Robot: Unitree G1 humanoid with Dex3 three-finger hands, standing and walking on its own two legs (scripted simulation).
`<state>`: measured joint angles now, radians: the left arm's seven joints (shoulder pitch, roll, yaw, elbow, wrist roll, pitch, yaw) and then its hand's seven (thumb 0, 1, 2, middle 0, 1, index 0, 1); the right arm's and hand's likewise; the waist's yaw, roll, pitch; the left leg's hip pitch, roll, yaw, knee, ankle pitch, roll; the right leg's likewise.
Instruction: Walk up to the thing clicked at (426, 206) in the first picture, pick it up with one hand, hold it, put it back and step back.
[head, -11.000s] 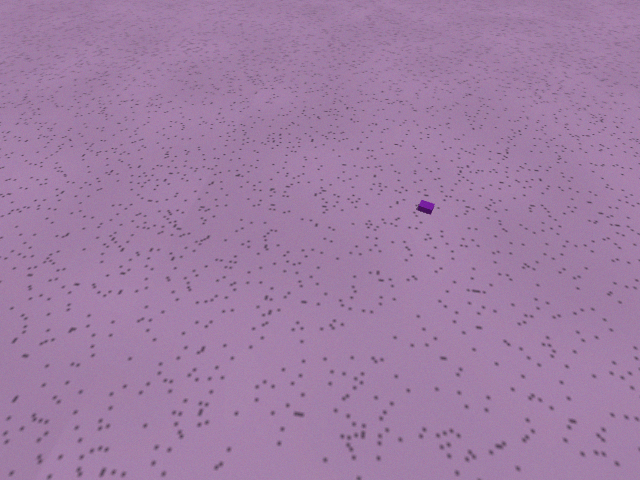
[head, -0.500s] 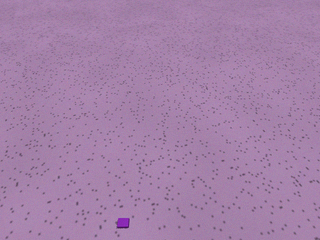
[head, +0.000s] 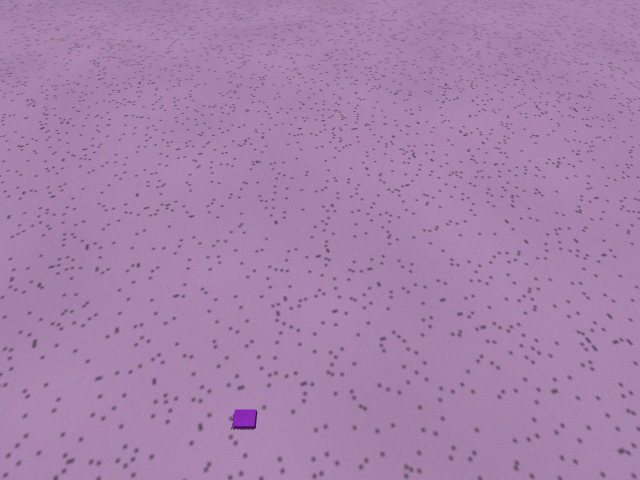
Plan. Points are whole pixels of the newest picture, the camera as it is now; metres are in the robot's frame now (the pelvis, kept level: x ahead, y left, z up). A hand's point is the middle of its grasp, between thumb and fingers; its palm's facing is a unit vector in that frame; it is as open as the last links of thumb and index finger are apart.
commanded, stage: walk up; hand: left
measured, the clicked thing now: (245, 419) +0.39 +0.23 -0.76
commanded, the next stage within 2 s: stand in 1.18 s
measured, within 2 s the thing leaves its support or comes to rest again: neither
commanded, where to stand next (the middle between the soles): +0.00 +0.00 m, yaw -1 degrees
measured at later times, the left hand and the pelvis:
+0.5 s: hand out of the picture +0.05 +0.26 -0.16, palm faces -0.01 -0.95 -0.32, open 7.4 cm; pelvis -0.01 +0.00 +0.00, yaw +0 degrees
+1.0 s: hand out of the picture +0.08 +0.26 -0.16, palm faces -0.01 -0.94 -0.33, open 7.4 cm; pelvis -0.01 +0.00 +0.00, yaw +0 degrees
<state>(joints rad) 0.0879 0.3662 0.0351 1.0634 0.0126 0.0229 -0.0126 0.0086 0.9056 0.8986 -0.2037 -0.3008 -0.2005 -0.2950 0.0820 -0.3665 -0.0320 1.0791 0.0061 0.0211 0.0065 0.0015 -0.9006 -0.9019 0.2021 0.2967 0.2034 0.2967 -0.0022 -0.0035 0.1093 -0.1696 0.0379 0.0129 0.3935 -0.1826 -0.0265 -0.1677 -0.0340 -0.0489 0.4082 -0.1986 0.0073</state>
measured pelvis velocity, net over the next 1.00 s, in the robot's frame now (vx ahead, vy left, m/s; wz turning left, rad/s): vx -0.01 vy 0.00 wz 0.01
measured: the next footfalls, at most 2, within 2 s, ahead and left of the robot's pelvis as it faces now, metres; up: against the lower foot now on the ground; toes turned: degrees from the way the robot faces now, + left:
none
